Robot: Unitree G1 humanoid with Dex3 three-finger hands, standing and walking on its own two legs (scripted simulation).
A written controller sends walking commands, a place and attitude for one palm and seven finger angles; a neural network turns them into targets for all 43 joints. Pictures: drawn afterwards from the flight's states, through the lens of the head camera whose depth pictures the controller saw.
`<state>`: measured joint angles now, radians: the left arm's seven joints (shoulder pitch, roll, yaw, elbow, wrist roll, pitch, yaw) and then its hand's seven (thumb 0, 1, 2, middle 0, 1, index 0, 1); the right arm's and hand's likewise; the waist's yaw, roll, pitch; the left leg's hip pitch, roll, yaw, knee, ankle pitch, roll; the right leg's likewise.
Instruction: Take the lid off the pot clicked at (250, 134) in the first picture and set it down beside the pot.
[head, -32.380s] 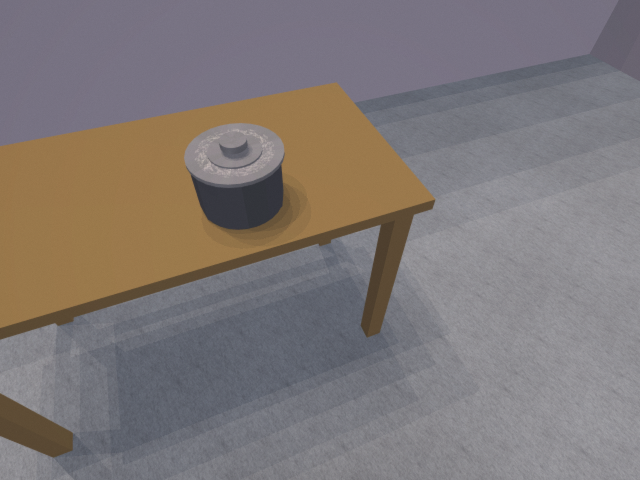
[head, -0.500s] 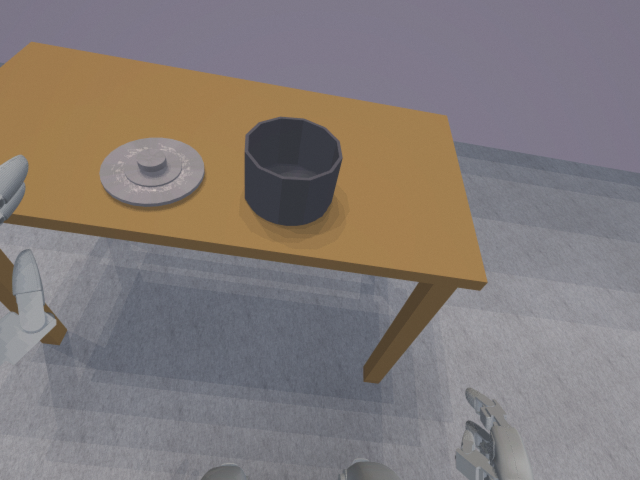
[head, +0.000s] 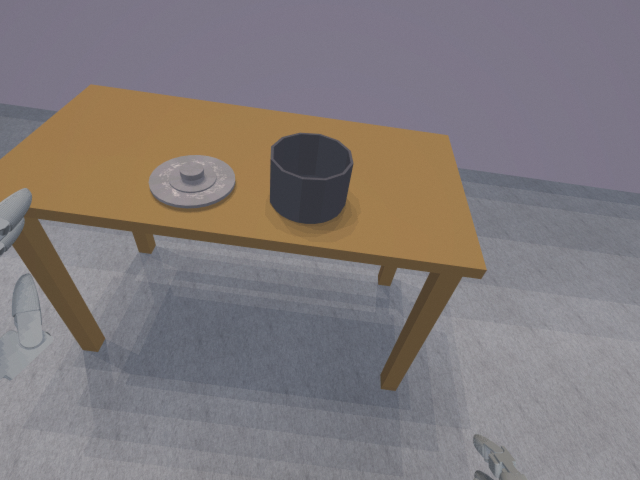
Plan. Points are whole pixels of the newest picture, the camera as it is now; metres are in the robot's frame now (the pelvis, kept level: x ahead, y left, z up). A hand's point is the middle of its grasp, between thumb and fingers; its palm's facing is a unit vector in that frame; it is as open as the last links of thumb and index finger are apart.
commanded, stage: stop stepping back and stand still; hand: left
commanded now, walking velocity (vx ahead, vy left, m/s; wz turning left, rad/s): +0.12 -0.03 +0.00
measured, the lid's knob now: (191, 171) +0.74 +0.30 -0.06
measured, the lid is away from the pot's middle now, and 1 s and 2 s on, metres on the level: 0.26 0.26 0.26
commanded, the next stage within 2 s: let the arm hang, fingers relaxed in 0.76 s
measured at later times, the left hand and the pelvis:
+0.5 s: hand (26, 386) +0.17 +0.28 +0.11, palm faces +0.31 -0.87 -0.38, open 7.4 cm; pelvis -0.03 +0.04 -0.01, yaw +1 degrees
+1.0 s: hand out of the picture -0.09 +0.23 -0.16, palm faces +0.04 -0.97 -0.25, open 7.3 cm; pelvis -0.02 +0.03 +0.01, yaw +2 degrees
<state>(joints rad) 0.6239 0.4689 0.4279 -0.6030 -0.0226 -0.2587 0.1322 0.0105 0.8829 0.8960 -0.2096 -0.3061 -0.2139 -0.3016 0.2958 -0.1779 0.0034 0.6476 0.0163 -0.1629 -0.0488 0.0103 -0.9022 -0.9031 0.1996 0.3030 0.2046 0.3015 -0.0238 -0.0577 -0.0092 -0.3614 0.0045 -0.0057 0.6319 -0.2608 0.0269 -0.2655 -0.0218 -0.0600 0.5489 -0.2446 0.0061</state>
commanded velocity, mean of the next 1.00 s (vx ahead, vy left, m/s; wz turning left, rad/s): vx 0.03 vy -0.02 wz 0.00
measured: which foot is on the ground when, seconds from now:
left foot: down 0.00-1.00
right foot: down 0.00-1.00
